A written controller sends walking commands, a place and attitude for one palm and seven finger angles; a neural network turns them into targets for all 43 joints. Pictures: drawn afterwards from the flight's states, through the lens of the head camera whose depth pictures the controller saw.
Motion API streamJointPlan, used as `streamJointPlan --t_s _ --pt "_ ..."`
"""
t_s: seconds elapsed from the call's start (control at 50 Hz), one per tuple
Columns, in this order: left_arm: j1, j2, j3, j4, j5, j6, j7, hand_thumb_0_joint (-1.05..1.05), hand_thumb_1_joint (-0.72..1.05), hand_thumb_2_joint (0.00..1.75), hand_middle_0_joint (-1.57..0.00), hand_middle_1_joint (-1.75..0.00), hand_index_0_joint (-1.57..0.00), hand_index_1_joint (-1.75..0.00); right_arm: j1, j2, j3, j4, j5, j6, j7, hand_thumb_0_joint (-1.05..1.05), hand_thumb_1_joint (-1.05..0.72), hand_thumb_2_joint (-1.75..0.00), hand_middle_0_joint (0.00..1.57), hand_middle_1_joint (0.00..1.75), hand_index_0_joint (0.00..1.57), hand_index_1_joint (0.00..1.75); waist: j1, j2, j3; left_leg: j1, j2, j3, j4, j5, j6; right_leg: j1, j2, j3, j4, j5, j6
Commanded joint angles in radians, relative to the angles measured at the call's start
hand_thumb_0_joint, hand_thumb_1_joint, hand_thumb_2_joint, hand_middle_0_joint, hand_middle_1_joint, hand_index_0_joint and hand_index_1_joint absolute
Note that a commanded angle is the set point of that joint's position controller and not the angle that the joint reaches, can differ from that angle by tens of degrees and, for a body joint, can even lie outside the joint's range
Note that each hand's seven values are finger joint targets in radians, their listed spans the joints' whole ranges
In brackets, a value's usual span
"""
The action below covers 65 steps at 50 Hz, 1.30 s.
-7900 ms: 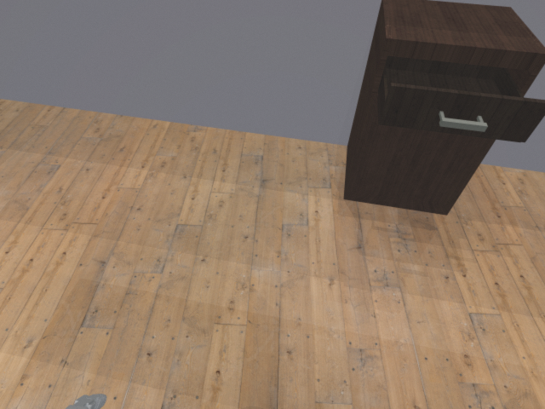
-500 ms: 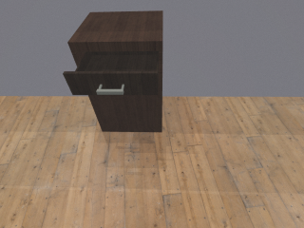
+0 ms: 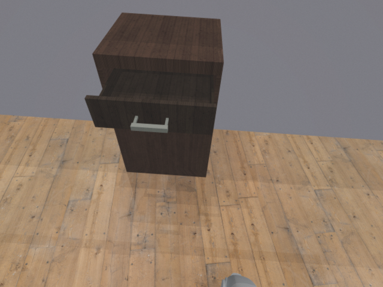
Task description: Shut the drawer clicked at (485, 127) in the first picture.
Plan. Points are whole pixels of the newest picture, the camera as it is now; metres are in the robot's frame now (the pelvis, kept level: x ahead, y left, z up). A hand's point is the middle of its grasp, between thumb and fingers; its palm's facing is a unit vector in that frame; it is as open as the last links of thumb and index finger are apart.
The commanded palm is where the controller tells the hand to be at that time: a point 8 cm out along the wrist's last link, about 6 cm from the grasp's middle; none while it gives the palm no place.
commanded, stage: take the last steps up to it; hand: left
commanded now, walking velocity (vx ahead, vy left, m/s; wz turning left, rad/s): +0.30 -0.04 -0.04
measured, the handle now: (150, 123) +0.66 +0.18 -0.11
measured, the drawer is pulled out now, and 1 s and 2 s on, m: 0.20 0.20 0.20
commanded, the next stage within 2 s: come to a stop and stand still in 0.54 s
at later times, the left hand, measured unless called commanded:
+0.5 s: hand (143, 263) +0.21 +0.13 -0.17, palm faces +0.05 -0.97 -0.22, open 7.2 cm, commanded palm none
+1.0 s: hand (139, 240) +0.27 +0.15 -0.18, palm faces +0.07 -0.97 -0.21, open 7.4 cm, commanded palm none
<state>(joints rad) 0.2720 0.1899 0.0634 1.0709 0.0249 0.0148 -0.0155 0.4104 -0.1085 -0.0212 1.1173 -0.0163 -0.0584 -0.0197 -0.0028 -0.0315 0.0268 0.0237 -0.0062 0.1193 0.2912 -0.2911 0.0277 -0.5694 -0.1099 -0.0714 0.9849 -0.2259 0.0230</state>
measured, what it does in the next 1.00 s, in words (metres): walks ahead: right foot, then left foot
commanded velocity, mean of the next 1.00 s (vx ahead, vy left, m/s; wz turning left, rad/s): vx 0.07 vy -0.03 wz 0.02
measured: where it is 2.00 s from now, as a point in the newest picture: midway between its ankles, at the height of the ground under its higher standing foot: outside the picture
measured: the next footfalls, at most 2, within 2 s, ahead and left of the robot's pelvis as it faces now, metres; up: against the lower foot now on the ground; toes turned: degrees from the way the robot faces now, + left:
right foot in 0.18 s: +0.23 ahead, -0.14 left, +0.00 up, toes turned -9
left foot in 0.66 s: +0.33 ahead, +0.07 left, +0.00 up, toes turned +3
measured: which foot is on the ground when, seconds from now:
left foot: down 0.00-0.20, up 0.22-0.64, down 0.66-1.00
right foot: up 0.00-0.16, down 0.18-0.68, up 0.70-1.00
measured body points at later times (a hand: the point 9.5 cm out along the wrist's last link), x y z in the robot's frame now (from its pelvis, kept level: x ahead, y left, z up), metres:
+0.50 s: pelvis +0.18 -0.06 +0.00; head +0.18 -0.06 +0.45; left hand +0.21 +0.18 -0.15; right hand +0.23 -0.29 -0.16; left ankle +0.23 +0.09 -0.69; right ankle +0.19 -0.13 -0.74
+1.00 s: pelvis +0.26 -0.04 +0.00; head +0.28 -0.02 +0.45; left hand +0.27 +0.21 -0.17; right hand +0.34 -0.27 -0.15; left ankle +0.29 +0.07 -0.74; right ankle +0.24 -0.18 -0.68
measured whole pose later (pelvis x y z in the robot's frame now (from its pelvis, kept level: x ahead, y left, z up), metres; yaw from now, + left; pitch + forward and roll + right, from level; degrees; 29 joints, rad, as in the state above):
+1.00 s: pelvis +0.26 -0.04 +0.00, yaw +0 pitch -1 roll +0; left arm 0.24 0.19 0.07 1.05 0.02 0.06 0.04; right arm 0.12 -0.15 -0.04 1.04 -0.02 0.01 -0.04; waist 0.02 -0.03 0.08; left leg -0.25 0.06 0.13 0.46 -0.19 0.02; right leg -0.42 -0.05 -0.01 0.99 -0.45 0.04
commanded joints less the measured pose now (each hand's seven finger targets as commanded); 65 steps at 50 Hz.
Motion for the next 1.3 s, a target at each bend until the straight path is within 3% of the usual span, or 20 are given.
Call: streamJointPlan --t_s 0.0,0.08,0.14,0.16,0.18,0.22,0.32,0.54,0.62,0.66,0.72,0.9,1.0,1.02,1.04,1.06,1.1,1.14,1.22,1.28 --pt "-0.149 0.012 -0.002 -0.11 -0.007 -0.031 -0.007 0.0 0.9 0.9 -0.2 -0.3 -0.2 -0.3 0.082 -0.157 -0.036 -0.009 -0.007 -0.019 -0.016 0.0 -0.9 -0.9 0.2 0.3 0.2 0.3 -0.033 0.136 0.139 -0.018 0.294 -0.137 -0.101 0.409 0.146 -0.094 -0.008 -0.009 -0.164 0.015 -0.009" --pt "-0.175 0.018 0.003 -0.124 -0.008 -0.043 -0.008 0.0 0.9 0.9 -0.2 -0.3 -0.2 -0.3 0.084 -0.164 -0.042 0.012 -0.015 -0.011 -0.014 0.0 -0.9 -0.9 0.2 0.3 0.2 0.3 -0.028 0.154 0.143 -0.073 0.299 -0.111 -0.021 0.517 0.123 0.086 0.042 -0.052 -0.312 -0.017 -0.05" --pt "0.134 0.084 0.025 -0.027 0.0 -0.065 -0.001 0.0 0.9 0.9 -0.2 -0.3 -0.2 -0.3 0.049 -0.174 -0.041 0.011 -0.001 -0.01 -0.009 0.0 -0.9 -0.9 0.2 0.3 0.2 0.3 0.117 0.078 -0.009 -0.205 0.207 -0.026 0.356 0.594 0.057 0.529 0.079 -0.058 -0.445 0.066 -0.087" --pt "0.272 0.184 0.052 0.006 0.008 -0.08 0.012 0.0 0.9 0.9 -0.2 -0.3 -0.2 -0.3 0.096 -0.124 -0.037 -0.005 0.011 -0.014 0.002 0.0 -0.9 -0.9 0.2 0.3 0.2 0.3 0.153 -0.132 -0.16 -0.404 0.098 0.026 0.679 0.262 0.015 0.768 -0.158 0.251 -0.52 0.073 -0.168" --pt "0.317 0.262 0.058 0.014 -0.011 -0.08 0.019 0.0 0.9 0.9 -0.2 -0.3 -0.2 -0.3 0.089 -0.101 -0.03 -0.047 0.018 -0.009 0.0 0.0 -0.9 -0.9 0.2 0.3 0.2 0.3 0.126 -0.205 -0.202 -0.559 0.0 -0.034 0.992 -0.29 -0.002 0.795 -0.372 0.592 -0.671 0.2 -0.27" --pt "0.098 0.205 0.044 -0.048 -0.017 -0.066 0.025 0.0 0.9 0.9 -0.2 -0.3 -0.2 -0.3 -0.019 -0.109 -0.044 -0.069 0.011 0.006 0.005 0.0 -0.9 -0.9 0.2 0.3 0.2 0.3 0.086 -0.066 -0.054 -0.611 0.097 -0.143 1.1 -0.168 0.017 0.498 -0.335 0.524 -0.794 -0.279 -0.263" --pt "-0.037 0.065 0.0 -0.063 -0.006 -0.084 0.034 0.0 0.9 0.9 -0.2 -0.3 -0.2 -0.3 0.047 -0.064 -0.035 -0.039 -0.015 0.05 0.017 0.0 -0.9 -0.9 0.2 0.3 0.2 0.3 -0.042 -0.056 0.008 -0.475 0.143 -0.1 0.854 0.003 -0.035 0.222 -0.17 0.121 -0.82 -0.029 -0.168" --pt "0.102 0.102 0.0 0.005 -0.003 -0.091 0.027 0.0 0.9 0.9 -0.2 -0.3 -0.2 -0.3 -0.222 -0.088 -0.025 -0.133 -0.004 0.024 0.036 0.0 -0.9 -0.9 0.2 0.3 0.2 0.3 0.032 -0.061 0.033 -0.464 0.1 -0.036 0.385 0.025 -0.042 0.445 -0.181 0.094 -0.752 0.238 -0.195" --pt "0.095 0.075 -0.004 0.017 -0.009 -0.074 0.033 0.0 0.9 0.9 -0.2 -0.3 -0.2 -0.3 -0.104 -0.121 -0.024 -0.084 -0.007 0.003 0.024 0.0 -0.9 -0.9 0.2 0.3 0.2 0.3 -0.028 0.015 -0.008 -0.145 0.076 -0.031 0.14 0.187 -0.02 0.352 -0.091 0.023 -0.529 0.236 -0.123" --pt "0.146 -0.012 -0.031 0.012 -0.021 -0.065 0.038 0.0 0.9 0.9 -0.2 -0.3 -0.2 -0.3 -0.011 -0.23 -0.033 -0.059 -0.008 0.006 0.001 0.0 -0.9 -0.9 0.2 0.3 0.2 0.3 -0.029 0.274 -0.105 0.047 0.387 -0.329 0.08 0.717 0.13 0.167 0.062 -0.07 -0.219 -0.277 -0.024" --pt "0.133 -0.002 -0.038 0.052 -0.019 -0.032 0.058 0.0 0.9 0.9 -0.2 -0.3 -0.2 -0.3 -0.16 -0.176 -0.006 -0.063 0.001 0.021 -0.031 0.0 -0.9 -0.9 0.2 0.3 0.2 0.3 0.015 0.182 -0.04 -0.103 0.364 -0.258 0.057 0.937 0.158 0.228 0.02 0.057 -0.154 -0.34 0.002" --pt "0.091 0.034 0.01 -0.026 -0.003 0.039 0.053 0.0 0.9 0.9 -0.2 -0.3 -0.2 -0.3 -0.23 -0.208 -0.056 -0.113 -0.001 0.062 -0.039 0.0 -0.9 -0.9 0.2 0.3 0.2 0.3 0.015 0.139 -0.058 -0.181 0.351 -0.16 0.049 0.709 0.157 0.14 0.052 0.088 0.086 -0.217 0.021" --pt "0.046 0.017 0.0 -0.076 -0.006 0.029 0.048 0.0 0.9 0.9 -0.2 -0.3 -0.2 -0.3 -0.247 -0.212 -0.068 -0.129 -0.011 0.069 -0.02 0.0 -0.9 -0.9 0.2 0.3 0.2 0.3 0.007 0.251 -0.056 -0.222 0.312 -0.166 0.035 0.429 0.134 0.22 0.052 0.036 -0.155 -0.222 0.007" --pt "0.107 0.08 -0.017 -0.044 -0.008 0.007 0.069 0.0 0.9 0.9 -0.2 -0.3 -0.2 -0.3 -0.292 -0.305 -0.086 -0.147 0.008 0.044 -0.017 0.0 -0.9 -0.9 0.2 0.3 0.2 0.3 0.049 0.12 -0.126 -0.203 0.335 -0.167 0.263 0.546 0.077 0.231 -0.003 0.133 -0.367 -0.17 -0.03" --pt "0.083 0.111 -0.01 -0.119 0.008 -0.005 0.062 0.0 0.9 0.9 -0.2 -0.3 -0.2 -0.3 -0.248 -0.209 -0.067 -0.198 0.005 0.06 0.006 0.0 -0.9 -0.9 0.2 0.3 0.2 0.3 0.04 -0.06 -0.095 -0.357 0.191 -0.064 0.335 0.146 0.023 0.281 0.013 0.161 -0.556 -0.093 -0.038" --pt "0.042 0.158 0.001 -0.137 0.015 -0.018 0.059 0.0 0.9 0.9 -0.2 -0.3 -0.2 -0.3 -0.193 -0.151 -0.052 -0.212 -0.001 0.063 0.014 0.0 -0.9 -0.9 0.2 0.3 0.2 0.3 0.0 -0.117 -0.087 -0.41 0.071 0.009 0.445 -0.092 -0.024 0.27 -0.118 0.324 -0.604 0.031 -0.115" --pt "-0.016 0.203 -0.02 -0.15 0.021 -0.028 0.053 0.0 0.9 0.9 -0.2 -0.3 -0.2 -0.3 -0.153 -0.077 -0.029 -0.234 -0.003 0.069 0.029 0.0 -0.9 -0.9 0.2 0.3 0.2 0.3 -0.047 0.042 -0.101 -0.256 0.007 -0.014 0.418 -0.145 -0.038 0.164 -0.131 0.273 -0.553 0.043 -0.154" --pt "-0.062 0.181 -0.015 -0.16 0.004 -0.028 0.053 0.0 0.9 0.9 -0.2 -0.3 -0.2 -0.3 -0.117 -0.139 -0.04 -0.225 0.002 0.078 0.02 0.0 -0.9 -0.9 0.2 0.3 0.2 0.3 -0.051 -0.236 -0.053 -0.298 0.018 -0.039 0.404 -0.086 -0.033 0.168 -0.062 0.225 -0.545 -0.026 -0.115" --pt "-0.07 0.143 -0.021 -0.176 -0.004 0.002 0.048 0.0 0.9 0.9 -0.2 -0.3 -0.2 -0.3 -0.088 -0.182 -0.034 -0.205 -0.011 0.07 0.018 0.0 -0.9 -0.9 0.2 0.3 0.2 0.3 -0.038 0.113 0.126 -0.372 0.099 -0.162 0.173 -0.117 -0.004 0.082 0.053 0.119 -0.48 -0.365 -0.051" --pt "-0.014 0.143 -0.021 -0.158 -0.006 -0.008 0.042 0.0 0.9 0.9 -0.2 -0.3 -0.2 -0.3 -0.101 -0.17 -0.024 -0.212 -0.012 0.069 0.015 0.0 -0.9 -0.9 0.2 0.3 0.2 0.3 0.0 -0.016 0.134 -0.446 0.078 -0.156 0.139 -0.165 -0.007 0.179 0.041 0.142 -0.542 -0.344 -0.059"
